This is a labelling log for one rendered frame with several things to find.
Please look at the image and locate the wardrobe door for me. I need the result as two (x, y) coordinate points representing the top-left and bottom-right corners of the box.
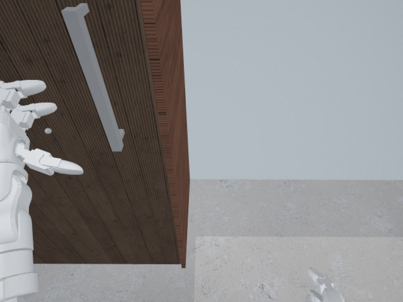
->
(0, 0), (180, 264)

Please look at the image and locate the robot left forearm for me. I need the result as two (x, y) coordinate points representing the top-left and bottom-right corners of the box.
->
(0, 162), (39, 302)

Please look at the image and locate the robot left hand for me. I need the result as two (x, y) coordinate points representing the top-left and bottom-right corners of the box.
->
(0, 80), (83, 176)

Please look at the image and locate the robot right hand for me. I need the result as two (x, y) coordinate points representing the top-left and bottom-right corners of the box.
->
(305, 267), (344, 302)

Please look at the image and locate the handle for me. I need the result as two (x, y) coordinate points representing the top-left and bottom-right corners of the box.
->
(61, 3), (125, 152)

